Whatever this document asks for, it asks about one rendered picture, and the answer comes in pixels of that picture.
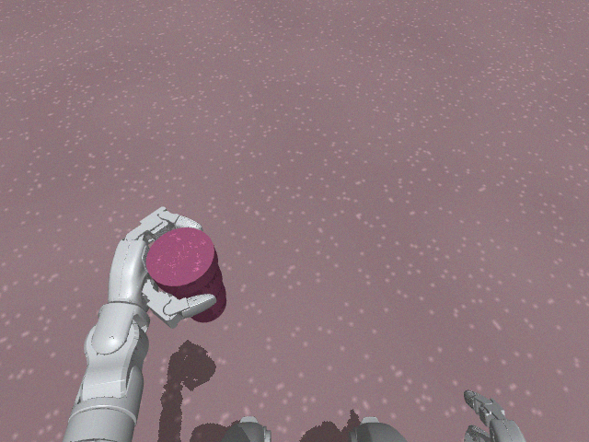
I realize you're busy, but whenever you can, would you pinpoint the left robot arm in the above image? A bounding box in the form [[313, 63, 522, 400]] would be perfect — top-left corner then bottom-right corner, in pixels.
[[62, 301, 150, 442]]

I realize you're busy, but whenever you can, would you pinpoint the right robot hand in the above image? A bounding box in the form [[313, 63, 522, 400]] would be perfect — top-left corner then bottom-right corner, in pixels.
[[464, 390, 526, 442]]

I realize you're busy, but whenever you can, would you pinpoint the left robot hand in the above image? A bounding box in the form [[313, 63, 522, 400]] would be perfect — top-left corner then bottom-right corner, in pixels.
[[108, 206, 216, 329]]

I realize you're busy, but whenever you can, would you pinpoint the cup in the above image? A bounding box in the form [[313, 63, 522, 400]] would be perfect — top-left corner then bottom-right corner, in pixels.
[[146, 227, 226, 322]]

